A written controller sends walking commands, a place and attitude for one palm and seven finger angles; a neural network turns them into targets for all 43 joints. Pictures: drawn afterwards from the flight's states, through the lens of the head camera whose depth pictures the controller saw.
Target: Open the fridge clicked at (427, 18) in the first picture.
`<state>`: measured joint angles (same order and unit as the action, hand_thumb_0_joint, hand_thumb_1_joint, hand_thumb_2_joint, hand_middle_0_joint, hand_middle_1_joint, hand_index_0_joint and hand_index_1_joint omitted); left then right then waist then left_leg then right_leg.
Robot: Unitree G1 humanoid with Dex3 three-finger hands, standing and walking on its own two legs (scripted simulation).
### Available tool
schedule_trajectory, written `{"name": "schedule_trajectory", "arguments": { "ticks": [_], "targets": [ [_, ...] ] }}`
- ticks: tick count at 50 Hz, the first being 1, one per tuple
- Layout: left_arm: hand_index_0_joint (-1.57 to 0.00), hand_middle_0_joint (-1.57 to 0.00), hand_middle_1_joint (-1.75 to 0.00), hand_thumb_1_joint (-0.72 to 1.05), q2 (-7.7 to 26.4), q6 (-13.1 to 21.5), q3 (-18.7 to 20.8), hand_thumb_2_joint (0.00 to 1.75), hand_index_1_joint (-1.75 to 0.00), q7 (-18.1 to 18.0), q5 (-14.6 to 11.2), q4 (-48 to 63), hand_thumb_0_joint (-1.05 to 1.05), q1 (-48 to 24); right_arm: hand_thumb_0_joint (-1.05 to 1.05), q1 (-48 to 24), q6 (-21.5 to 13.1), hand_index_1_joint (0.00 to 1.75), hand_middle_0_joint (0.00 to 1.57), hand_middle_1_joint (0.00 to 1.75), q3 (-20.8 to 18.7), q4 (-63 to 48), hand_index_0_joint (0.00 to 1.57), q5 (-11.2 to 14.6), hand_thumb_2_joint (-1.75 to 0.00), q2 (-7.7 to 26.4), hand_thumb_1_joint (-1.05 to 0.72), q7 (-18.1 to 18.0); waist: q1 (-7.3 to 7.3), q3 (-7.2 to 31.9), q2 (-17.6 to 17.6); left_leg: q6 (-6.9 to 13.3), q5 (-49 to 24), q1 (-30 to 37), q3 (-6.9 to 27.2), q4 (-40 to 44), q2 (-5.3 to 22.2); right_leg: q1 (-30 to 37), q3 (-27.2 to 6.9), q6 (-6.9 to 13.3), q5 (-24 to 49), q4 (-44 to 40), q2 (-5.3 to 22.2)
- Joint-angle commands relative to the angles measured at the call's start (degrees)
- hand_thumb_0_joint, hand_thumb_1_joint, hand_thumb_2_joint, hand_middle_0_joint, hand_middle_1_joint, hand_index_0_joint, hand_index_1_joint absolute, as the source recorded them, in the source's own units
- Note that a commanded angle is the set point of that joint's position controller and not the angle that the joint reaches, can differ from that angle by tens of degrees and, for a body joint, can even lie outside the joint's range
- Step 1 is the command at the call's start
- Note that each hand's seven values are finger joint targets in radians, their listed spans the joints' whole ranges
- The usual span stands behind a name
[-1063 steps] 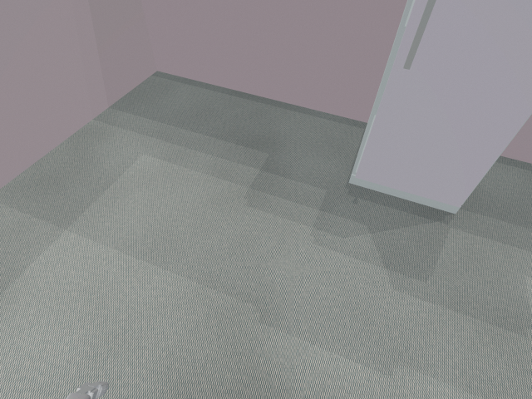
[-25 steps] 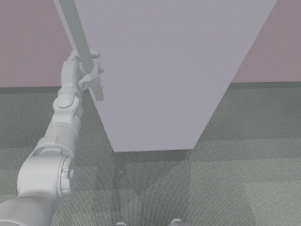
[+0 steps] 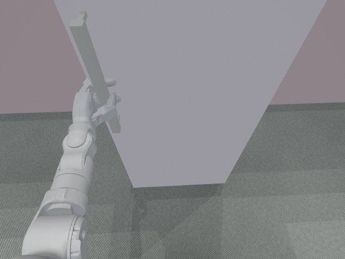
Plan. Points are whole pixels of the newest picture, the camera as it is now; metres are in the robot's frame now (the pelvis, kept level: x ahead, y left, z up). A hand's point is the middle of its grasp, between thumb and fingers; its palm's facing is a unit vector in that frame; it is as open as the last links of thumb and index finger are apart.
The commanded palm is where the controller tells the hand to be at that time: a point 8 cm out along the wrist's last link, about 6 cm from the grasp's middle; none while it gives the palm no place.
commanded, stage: pull the door a little, standing still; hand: left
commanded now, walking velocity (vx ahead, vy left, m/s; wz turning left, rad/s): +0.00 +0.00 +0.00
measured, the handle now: (103, 84) +0.49 +0.17 +0.12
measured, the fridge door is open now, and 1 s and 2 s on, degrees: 0 14 49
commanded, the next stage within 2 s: walk backward, drawing the door open in 0.36 s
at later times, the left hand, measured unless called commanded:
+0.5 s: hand (112, 130) +0.37 +0.13 +0.10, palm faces -0.03 -1.00 -0.04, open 6.3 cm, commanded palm +0.35 +0.19 +0.10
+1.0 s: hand (117, 145) +0.33 +0.11 +0.10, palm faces +0.20 -0.96 -0.20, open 6.2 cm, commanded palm +0.29 +0.16 +0.10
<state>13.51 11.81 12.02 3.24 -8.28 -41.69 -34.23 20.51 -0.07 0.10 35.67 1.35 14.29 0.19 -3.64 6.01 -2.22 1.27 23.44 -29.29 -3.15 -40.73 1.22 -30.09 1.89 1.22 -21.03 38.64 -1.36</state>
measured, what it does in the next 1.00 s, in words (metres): walks ahead: right foot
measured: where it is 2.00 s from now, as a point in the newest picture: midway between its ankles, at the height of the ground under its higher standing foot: outside the picture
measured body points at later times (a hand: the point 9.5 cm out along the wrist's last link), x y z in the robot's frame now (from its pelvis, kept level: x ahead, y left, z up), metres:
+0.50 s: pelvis +0.06 +0.00 +0.02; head +0.10 -0.02 +0.47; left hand +0.37 +0.19 +0.11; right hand +0.17 -0.25 -0.08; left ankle -0.04 +0.12 -0.69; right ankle -0.02 -0.09 -0.70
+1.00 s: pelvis +0.11 -0.04 +0.01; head +0.14 -0.08 +0.46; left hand +0.32 +0.17 +0.12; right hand +0.32 -0.23 -0.09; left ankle +0.18 +0.10 -0.66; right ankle +0.13 -0.02 -0.72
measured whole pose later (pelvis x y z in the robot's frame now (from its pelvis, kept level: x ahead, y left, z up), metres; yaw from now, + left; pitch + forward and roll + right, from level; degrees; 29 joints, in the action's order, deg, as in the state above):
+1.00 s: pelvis +0.11 -0.04 +0.01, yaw +6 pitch -4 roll +3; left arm 6.3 3.7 -0.9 -4.0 -1.5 15.5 19.7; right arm 7.5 -0.1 2.2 31.5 -1.0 11.6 -4.3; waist -0.8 -7.9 -3.0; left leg -1.3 19.2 -29.4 -3.5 -55.0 -0.2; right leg -11.0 11.7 8.1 -15.7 29.8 -3.5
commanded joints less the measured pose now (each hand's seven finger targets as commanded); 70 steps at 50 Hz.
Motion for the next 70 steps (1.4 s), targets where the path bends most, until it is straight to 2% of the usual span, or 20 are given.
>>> {"name": "schedule_trajectory", "arguments": {
  "ticks": [1, 22, 24, 29, 31, 34, 38, 41, 43, 50, 52, 53, 55, 59, 61, 62, 63, 64, 65, 70],
  "targets": [
    [-0.45, -0.45, -1.40, 0.90, 8.71, 3.32, 1.38, 0.90, -1.40, 1.65, 0.26, 13.54, 0.00, -17.80, 0.00, 3.69, -1.33, 0.30, 0.20, 0.30, -3.01, -5.33, 0.20, -0.16, -0.90, 7.68, -0.90, -0.61, 0.91, 22.07, 0.07, 0.23, -42.83, 13.83, 2.37, 0.97, -0.06, 12.55, -0.16, -0.29, 38.57, -0.47, -0.37],
    [-0.45, -0.45, -1.40, 0.90, 3.52, -1.87, -0.22, 0.90, -1.40, 2.97, -4.83, 61.87, 0.00, 41.86, 0.00, -8.81, -3.00, 0.30, 0.20, 0.30, -2.04, -15.69, 0.20, 0.47, -0.90, 5.02, -0.90, 0.56, 8.64, 18.74, 1.03, 0.24, -46.59, 15.00, 0.37, 5.41, -0.46, 29.74, -0.16, 0.08, 55.44, -2.01, 2.02],
    [-0.45, -0.45, -1.40, 0.90, 18.68, -0.37, 4.38, 0.90, -1.40, -2.79, 3.27, 60.19, 0.00, 13.05, 0.00, -10.04, -2.74, 0.30, 0.20, 0.30, -1.15, -11.25, 0.20, 0.71, -0.90, 6.86, -0.90, -2.88, 2.22, 9.73, -0.01, 1.07, -37.90, 14.71, 1.36, 5.83, -1.00, 26.63, -4.22, 0.50, 51.48, -6.81, 4.53],
    [-0.45, -0.45, -1.40, 0.90, 4.11, -3.10, -5.27, 0.90, -1.40, -6.40, 4.36, 59.48, 0.00, 39.09, 0.00, -12.78, -2.43, 0.30, 0.20, 0.30, -1.37, -13.35, 0.20, -1.26, -0.90, 5.93, -0.90, -5.28, 4.82, 4.46, 2.08, -0.89, -41.56, 4.51, 2.88, 8.25, -1.61, 38.61, 0.22, 1.50, 62.45, -0.01, 5.76],
    [-0.45, -0.45, -1.40, 0.90, 2.12, -3.94, -7.72, 0.90, -1.40, -6.55, 4.32, 64.38, 0.00, 39.79, 0.00, -11.49, -2.14, 0.30, 0.20, 0.30, -1.51, -13.29, 0.20, -1.65, -0.90, 5.66, -0.90, -5.26, 3.09, 5.75, -1.18, -1.16, -61.79, 16.69, 4.65, 14.98, 0.74, 29.85, 3.57, -0.54, 53.25, 4.75, 2.04],
    [-0.45, -0.45, -1.40, 0.90, -0.74, -5.31, -12.02, 0.90, -1.40, -7.73, 7.14, 70.54, 0.00, 38.41, 0.00, -9.36, -0.99, 0.30, 0.20, 0.30, -2.36, -12.29, 0.20, -4.33, -0.90, 4.39, -0.90, -2.77, -0.29, 3.10, -18.14, -1.21, -107.09, 55.87, 15.73, 12.64, 8.03, -11.63, 6.04, -1.66, -6.81, 11.25, -5.71],
    [-0.45, -0.45, -1.40, 0.90, 0.15, -7.07, -10.13, 0.90, -1.40, -8.04, 6.41, 70.46, 0.00, 46.06, 0.00, -10.68, -0.64, 0.30, 0.20, 0.30, -2.28, -14.40, 0.20, -2.54, -0.90, 2.81, -0.90, -1.95, 1.93, 6.68, -3.09, -4.75, -86.46, 43.81, 8.71, -0.86, 2.79, 8.98, 8.38, 1.31, 17.33, -17.08, -5.49],
    [-0.45, -0.45, -1.40, 0.90, 5.60, -4.50, -4.34, 0.90, -1.40, -8.28, 6.01, 74.79, 0.00, 50.39, 0.00, -18.24, -2.84, 0.30, 0.20, 0.30, -0.19, -18.85, 0.20, -1.15, -0.90, 0.61, -0.90, -5.12, 7.89, 10.29, 13.98, -2.69, 10.56, -6.46, 6.28, -25.32, -10.87, 50.81, -10.40, 10.99, 86.96, -9.95, 19.88],
    [-0.45, -0.45, -1.40, 0.90, 1.61, -6.58, -8.78, 0.90, -1.40, -8.75, 5.72, 69.34, 0.00, 57.51, 0.00, -18.18, -5.10, 0.30, 0.20, 0.30, 2.31, -18.45, 0.20, -1.92, -0.90, 0.53, -0.90, -5.41, 9.28, -3.76, 10.10, -1.06, 11.46, -11.11, 8.52, -22.26, -7.82, 41.10, -5.11, 6.29, 79.74, -12.44, 17.86],
    [-0.45, -0.45, -1.40, 0.90, -0.55, -4.18, -10.26, 0.90, -1.40, -6.39, 8.38, 72.94, 0.00, 47.69, 0.00, -13.98, -2.76, 0.30, 0.20, 0.30, -1.38, -11.74, 0.20, -1.96, -0.90, 0.14, -0.90, -5.49, 1.06, 2.16, 18.95, -2.75, -9.25, 22.52, -12.55, -2.82, -3.29, 9.52, 12.83, -19.11, 48.54, -15.75, 5.02],
    [-0.45, -0.45, -1.40, 0.90, -2.25, -3.94, -13.86, 0.90, -1.40, -6.35, 8.59, 73.52, 0.00, 45.43, 0.00, -14.46, -3.78, 0.30, 0.20, 0.30, -1.96, -11.42, 0.20, -2.31, -0.90, 2.48, -0.90, -6.56, -2.92, 2.34, -0.39, 2.01, -24.98, 41.01, 0.83, 21.32, 6.13, -4.46, 12.25, -15.09, 21.86, 13.54, 0.76],
    [-0.45, -0.45, -1.40, 0.90, -3.78, -3.37, -14.25, 0.90, -1.40, -6.70, 9.87, 71.70, 0.00, 48.77, 0.00, -16.49, -3.34, 0.30, 0.20, 0.30, -1.46, -13.40, 0.20, -4.36, -0.90, 3.30, -0.90, -5.69, 2.40, 8.01, -11.70, 6.04, -22.96, 30.38, 23.49, 26.02, 19.69, 2.19, 2.08, -8.07, -8.41, 32.64, 1.24],
    [-0.45, -0.45, -1.40, 0.90, 3.83, -4.15, -10.50, 0.90, -1.40, -9.40, 10.74, 79.45, 0.00, 48.15, 0.00, -21.26, -2.43, 0.30, 0.20, 0.30, -1.67, -13.14, 0.20, -3.55, -0.90, 4.49, -0.90, -5.08, 2.38, 0.55, -8.29, 8.88, 22.19, 5.41, 42.60, 40.48, 27.22, 9.35, -10.06, -5.00, -8.42, 36.42, 0.22],
    [-0.45, -0.45, -1.40, 0.90, 2.28, -7.48, -7.23, 0.90, -1.40, -10.30, 9.61, 75.15, 0.00, 53.30, 0.00, -24.73, -2.53, 0.30, 0.20, 0.30, -0.86, -12.11, 0.20, -4.05, -0.90, 1.68, -0.90, -5.38, 5.67, -5.88, -14.79, -1.04, 23.52, -17.43, 19.60, 40.28, 13.22, 29.80, 0.97, -2.30, -14.63, 12.29, -5.78],
    [-0.45, -0.45, -1.40, 0.90, 1.53, -7.41, -8.93, 0.90, -1.40, -10.45, 9.06, 72.18, 0.00, 51.65, 0.00, -21.10, -4.34, 0.30, 0.20, 0.30, -1.51, -10.16, 0.20, -2.85, -0.90, 0.71, -0.90, -5.50, 5.21, -2.72, -1.92, -6.00, 15.38, -8.58, 6.06, 19.09, 1.87, 25.84, 0.67, 1.67, -15.01, -12.59, -2.99],
    [-0.45, -0.45, -1.40, 0.90, 4.49, -7.21, -7.50, 0.90, -1.40, -10.49, 8.60, 73.62, 0.00, 48.90, 0.00, -18.87, -5.44, 0.30, 0.20, 0.30, -1.78, -9.07, 0.20, -1.68, -0.90, -1.40, -0.90, -5.81, 3.17, -0.99, 16.66, -10.29, 4.39, 10.17, -5.11, -10.79, -7.54, 2.52, -8.66, 6.18, -22.59, -29.71, 9.14],
    [-0.45, -0.45, -1.40, 0.90, 5.86, -6.64, -6.81, 0.90, -1.40, -10.32, 9.28, 75.93, 0.00, 43.38, 0.00, -20.40, -6.03, 0.30, 0.20, 0.30, -2.96, -8.59, 0.20, -1.65, -0.90, -0.41, -0.90, -6.01, 2.20, -0.67, 19.73, -8.34, 4.37, 14.49, 0.41, -36.71, -7.66, -13.73, -22.64, 13.10, -25.90, -33.51, 21.01],
    [-0.45, -0.45, -1.40, 0.90, 5.73, -5.89, -5.92, 0.90, -1.40, -10.15, 9.95, 77.43, 0.00, 40.29, 0.00, -17.92, -5.43, 0.30, 0.20, 0.30, -2.70, -7.65, 0.20, -2.63, -0.90, -0.03, -0.90, -5.76, 1.14, 0.94, 10.45, -6.10, 4.87, 7.51, 2.92, -43.27, -6.59, -6.81, -16.58, 13.30, -11.03, -28.16, 20.64],
    [-0.45, -0.45, -1.40, 0.90, 4.92, -5.15, -5.21, 0.90, -1.40, -9.85, 10.15, 76.56, 0.00, 39.98, 0.00, -15.96, -5.11, 0.30, 0.20, 0.30, -1.60, -7.96, 0.20, -3.59, -0.90, -2.22, -0.90, -5.47, 0.26, 5.22, 1.73, -5.14, 3.03, 6.17, 2.95, -34.67, -2.46, 4.00, -4.64, 9.91, 2.67, -21.49, 18.84],
    [-0.45, -0.45, -1.40, 0.90, 1.22, -3.60, -7.50, 0.90, -1.40, -7.90, 7.62, 72.06, 0.00, 46.97, 0.00, -13.07, -7.22, 0.30, 0.20, 0.30, -1.61, -9.00, 0.20, -3.39, -0.90, -0.55, -0.90, -7.74, 1.21, 3.71, 6.07, -3.03, -7.81, 11.21, -0.89, 13.61, 1.07, 19.81, 1.78, 4.90, 31.09, -2.12, 12.85]
  ]
}}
